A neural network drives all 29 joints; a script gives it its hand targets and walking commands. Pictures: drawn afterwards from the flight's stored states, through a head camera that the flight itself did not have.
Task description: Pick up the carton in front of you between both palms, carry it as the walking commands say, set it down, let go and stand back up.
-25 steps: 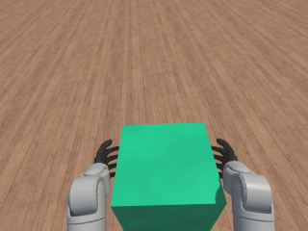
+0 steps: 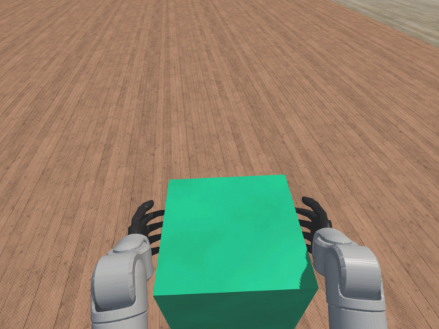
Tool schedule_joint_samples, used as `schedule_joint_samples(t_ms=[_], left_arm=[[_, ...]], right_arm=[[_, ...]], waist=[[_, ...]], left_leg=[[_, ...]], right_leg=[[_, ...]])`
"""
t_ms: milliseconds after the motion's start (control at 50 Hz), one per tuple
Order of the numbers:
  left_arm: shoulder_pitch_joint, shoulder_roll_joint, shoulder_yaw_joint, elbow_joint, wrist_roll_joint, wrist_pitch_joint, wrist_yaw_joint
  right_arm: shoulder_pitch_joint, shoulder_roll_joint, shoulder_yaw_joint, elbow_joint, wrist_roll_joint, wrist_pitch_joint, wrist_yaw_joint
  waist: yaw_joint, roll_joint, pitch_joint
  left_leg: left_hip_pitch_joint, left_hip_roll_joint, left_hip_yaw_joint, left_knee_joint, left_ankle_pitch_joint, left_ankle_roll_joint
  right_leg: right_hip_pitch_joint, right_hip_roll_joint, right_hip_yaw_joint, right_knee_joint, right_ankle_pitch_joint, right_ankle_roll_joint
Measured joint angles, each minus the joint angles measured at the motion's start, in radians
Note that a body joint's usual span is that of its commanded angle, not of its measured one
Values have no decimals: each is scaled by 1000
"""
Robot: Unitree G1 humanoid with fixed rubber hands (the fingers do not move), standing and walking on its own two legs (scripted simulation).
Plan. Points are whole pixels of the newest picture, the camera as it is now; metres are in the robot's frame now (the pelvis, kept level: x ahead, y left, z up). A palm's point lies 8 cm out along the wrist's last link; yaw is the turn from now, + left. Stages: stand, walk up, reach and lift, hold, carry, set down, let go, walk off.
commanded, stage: carry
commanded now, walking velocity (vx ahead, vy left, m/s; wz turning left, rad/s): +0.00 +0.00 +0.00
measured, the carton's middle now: (230, 261) +0.27 +0.00 +0.01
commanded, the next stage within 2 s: hold in 1.88 s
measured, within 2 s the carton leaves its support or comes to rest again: neither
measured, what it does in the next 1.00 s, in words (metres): shifts its weight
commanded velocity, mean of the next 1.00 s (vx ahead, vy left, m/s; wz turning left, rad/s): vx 0.00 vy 0.00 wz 0.00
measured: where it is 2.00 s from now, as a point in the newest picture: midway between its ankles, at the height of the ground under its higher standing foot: outside the picture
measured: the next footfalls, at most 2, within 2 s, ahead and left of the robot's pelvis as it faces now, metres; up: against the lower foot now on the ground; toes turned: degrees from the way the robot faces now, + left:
none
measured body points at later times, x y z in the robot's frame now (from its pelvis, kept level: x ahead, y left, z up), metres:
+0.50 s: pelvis -0.01 +0.00 +0.00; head -0.04 +0.00 +0.45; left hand +0.27 +0.14 +0.06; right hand +0.26 -0.16 +0.05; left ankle +0.02 +0.10 -0.73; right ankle -0.10 -0.10 -0.73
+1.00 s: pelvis -0.05 -0.01 +0.00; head -0.07 -0.01 +0.45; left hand +0.26 +0.13 +0.03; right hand +0.25 -0.17 +0.03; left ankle +0.02 +0.10 -0.73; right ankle -0.10 -0.11 -0.73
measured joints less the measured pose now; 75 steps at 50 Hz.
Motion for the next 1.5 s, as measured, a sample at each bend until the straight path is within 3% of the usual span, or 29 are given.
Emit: schedule_joint_samples(t_ms=[200,380,680,860,960,1120,1500], left_arm=[[0,-1,-8,-9,-7,-16,1],[33,4,-18,73,13,-81,-12],[30,3,-7,286,67,-292,-47],[-49,-9,62,500,127,-471,-70],[-79,-16,91,540,137,-537,-71],[-52,-10,61,466,107,-510,-60],[-45,-9,57,467,106,-491,-59]], right_arm=[[13,-2,1,-29,3,-11,-2],[39,-5,12,53,-14,-68,6],[37,-5,-2,257,-74,-271,42],[-43,7,-70,474,-129,-450,63],[-75,14,-99,517,-138,-517,65],[-49,9,-72,443,-111,-491,56],[-41,7,-66,440,-113,-469,56]], waist=[[-13,26,19],[-13,26,11],[-3,34,15],[-9,36,32],[-11,36,48],[-5,34,51],[-7,35,47]], left_leg=[[-19,12,-4,50,-37,-4],[-17,20,-5,67,-39,-8],[-12,30,-10,20,28,-11],[-25,38,-15,-3,67,-13],[-36,42,-18,-7,80,-15],[-47,46,-21,1,82,-20],[-47,58,-26,0,90,-34]], right_leg=[[-7,3,3,18,-20,1],[-6,6,-2,36,-31,-10],[-17,20,-9,28,11,-27],[-41,29,-14,29,35,-38],[-56,32,-16,36,40,-43],[-70,35,-17,51,35,-48],[-75,44,-22,63,31,-63]])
